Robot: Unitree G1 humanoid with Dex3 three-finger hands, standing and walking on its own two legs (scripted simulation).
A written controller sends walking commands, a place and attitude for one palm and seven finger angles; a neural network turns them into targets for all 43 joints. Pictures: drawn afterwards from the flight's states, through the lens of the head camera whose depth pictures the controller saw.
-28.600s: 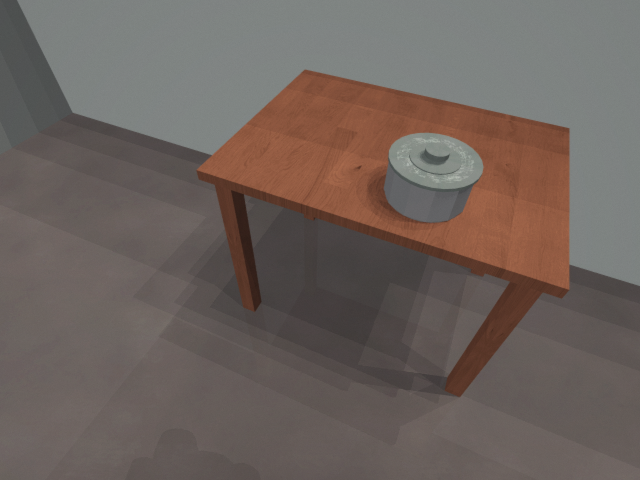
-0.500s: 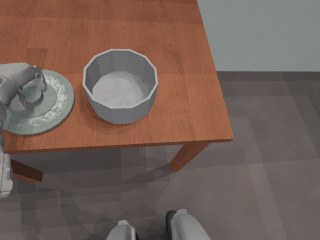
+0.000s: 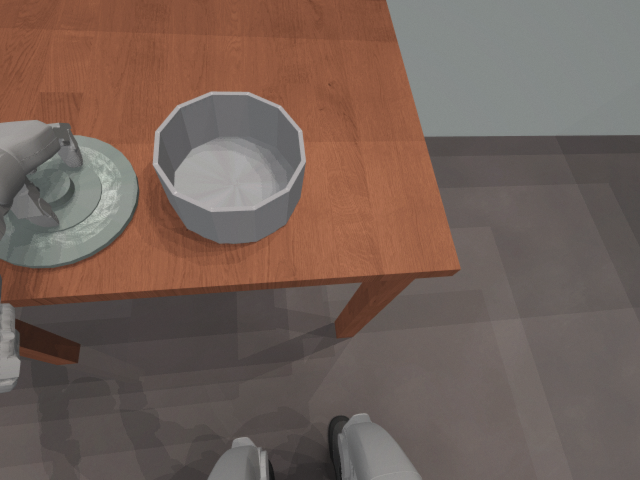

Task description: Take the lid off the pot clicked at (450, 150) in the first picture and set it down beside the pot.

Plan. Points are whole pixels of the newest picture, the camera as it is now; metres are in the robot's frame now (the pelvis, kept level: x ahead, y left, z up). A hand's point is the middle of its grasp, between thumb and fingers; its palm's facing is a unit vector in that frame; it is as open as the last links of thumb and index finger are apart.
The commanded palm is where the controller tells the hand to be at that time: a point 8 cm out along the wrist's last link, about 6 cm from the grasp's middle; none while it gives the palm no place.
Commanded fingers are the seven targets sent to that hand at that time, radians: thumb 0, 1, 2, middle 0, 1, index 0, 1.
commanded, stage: open the fingers wide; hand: left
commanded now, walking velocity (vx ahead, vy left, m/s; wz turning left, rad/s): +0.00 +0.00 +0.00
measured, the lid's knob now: (50, 188) +0.50 +0.31 -0.04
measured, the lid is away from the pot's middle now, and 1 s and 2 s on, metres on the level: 0.24 0.24 0.24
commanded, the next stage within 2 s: raise the empty hand in 0.24 s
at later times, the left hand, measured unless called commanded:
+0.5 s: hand (26, 183) +0.48 +0.31 +0.01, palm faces -0.47 -0.09 -0.88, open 10.8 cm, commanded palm +0.51 +0.30 +0.07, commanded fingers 0.00 0.18 0.23 -0.25 -1.04 -0.25 -1.04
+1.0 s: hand (2, 156) +0.47 +0.30 +0.07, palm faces -0.46 -0.09 -0.88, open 10.8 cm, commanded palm +0.51 +0.30 +0.12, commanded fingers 0.00 0.18 0.23 -0.25 -1.04 -0.25 -1.04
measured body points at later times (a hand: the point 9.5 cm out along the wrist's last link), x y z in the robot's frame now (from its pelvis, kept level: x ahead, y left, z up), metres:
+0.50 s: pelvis +0.00 -0.01 +0.00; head +0.14 +0.02 +0.43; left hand +0.50 +0.31 +0.06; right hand -0.01 -0.28 -0.11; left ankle -0.03 +0.06 -0.69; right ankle +0.04 -0.16 -0.69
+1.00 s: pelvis +0.01 -0.01 +0.02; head +0.12 +0.01 +0.45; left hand +0.49 +0.30 +0.12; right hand +0.00 -0.28 -0.10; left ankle -0.03 +0.06 -0.69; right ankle +0.04 -0.16 -0.69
